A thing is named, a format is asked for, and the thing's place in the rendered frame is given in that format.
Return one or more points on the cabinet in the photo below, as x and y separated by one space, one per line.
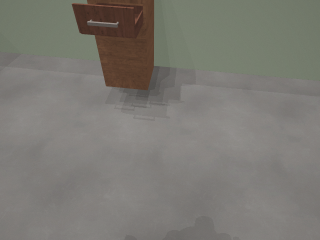
128 62

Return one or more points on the drawer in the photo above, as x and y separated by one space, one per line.
130 18

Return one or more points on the handle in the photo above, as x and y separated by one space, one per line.
102 24

